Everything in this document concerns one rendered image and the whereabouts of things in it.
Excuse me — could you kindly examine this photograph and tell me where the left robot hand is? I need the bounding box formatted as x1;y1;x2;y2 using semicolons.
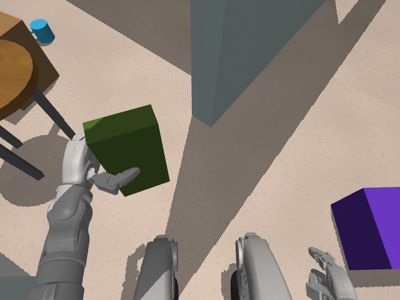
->
62;131;141;195

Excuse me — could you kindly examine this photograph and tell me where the right robot hand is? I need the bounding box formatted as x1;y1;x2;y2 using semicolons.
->
306;247;358;300

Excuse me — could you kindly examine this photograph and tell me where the stool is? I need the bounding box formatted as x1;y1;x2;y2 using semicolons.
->
0;39;76;180

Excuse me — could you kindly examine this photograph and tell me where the left robot arm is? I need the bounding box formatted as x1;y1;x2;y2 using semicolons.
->
25;184;93;300

